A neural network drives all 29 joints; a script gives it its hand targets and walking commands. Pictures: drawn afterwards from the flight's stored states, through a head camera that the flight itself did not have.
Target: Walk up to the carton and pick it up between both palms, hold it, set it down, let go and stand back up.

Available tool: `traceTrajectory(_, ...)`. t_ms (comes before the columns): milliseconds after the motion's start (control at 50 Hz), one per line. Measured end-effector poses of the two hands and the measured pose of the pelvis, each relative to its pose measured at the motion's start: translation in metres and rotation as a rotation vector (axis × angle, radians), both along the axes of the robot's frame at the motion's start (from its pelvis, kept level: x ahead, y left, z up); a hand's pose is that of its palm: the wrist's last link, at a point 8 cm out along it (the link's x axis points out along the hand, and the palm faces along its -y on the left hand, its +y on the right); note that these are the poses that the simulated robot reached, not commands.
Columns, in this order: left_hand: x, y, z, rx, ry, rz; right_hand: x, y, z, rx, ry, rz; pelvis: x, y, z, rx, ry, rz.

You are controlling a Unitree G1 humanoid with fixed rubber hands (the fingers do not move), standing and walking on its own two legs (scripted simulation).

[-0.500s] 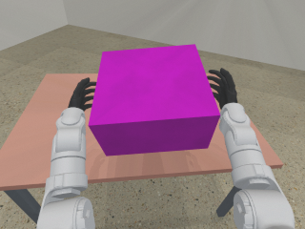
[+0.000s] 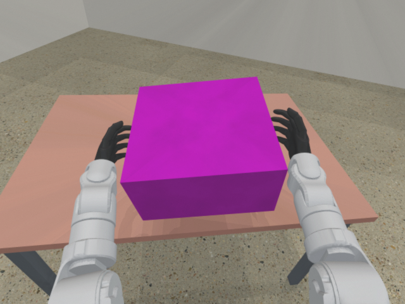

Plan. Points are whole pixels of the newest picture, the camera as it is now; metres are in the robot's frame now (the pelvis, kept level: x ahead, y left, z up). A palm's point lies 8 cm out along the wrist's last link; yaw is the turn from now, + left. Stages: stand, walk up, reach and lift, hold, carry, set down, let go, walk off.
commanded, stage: set down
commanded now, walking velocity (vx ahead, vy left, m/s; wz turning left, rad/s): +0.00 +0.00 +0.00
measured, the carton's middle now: (202, 145) +0.44 +0.02 +0.10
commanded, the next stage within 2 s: none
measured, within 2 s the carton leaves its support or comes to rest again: neither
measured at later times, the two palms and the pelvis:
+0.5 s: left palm (116, 163) +0.38 +0.20 +0.09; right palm (294, 152) +0.39 -0.18 +0.14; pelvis +0.01 +0.00 +0.00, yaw +0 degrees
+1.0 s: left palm (119, 170) +0.39 +0.20 +0.06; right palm (289, 158) +0.40 -0.18 +0.11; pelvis +0.02 +0.00 +0.00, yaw +0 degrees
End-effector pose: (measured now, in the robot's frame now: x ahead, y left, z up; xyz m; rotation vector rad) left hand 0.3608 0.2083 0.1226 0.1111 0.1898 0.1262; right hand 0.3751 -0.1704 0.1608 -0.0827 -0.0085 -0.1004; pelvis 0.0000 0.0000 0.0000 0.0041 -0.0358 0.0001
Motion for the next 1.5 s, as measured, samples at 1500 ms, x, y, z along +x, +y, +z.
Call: traceTrajectory(1500, 0.039, -0.003, -0.094, -0.058, 0.127, -0.022, 0.034, -0.003, -0.086, -0.021, 0.152, -0.031, 0.028, 0.001, -0.001, 0.0, 0.083, -0.002)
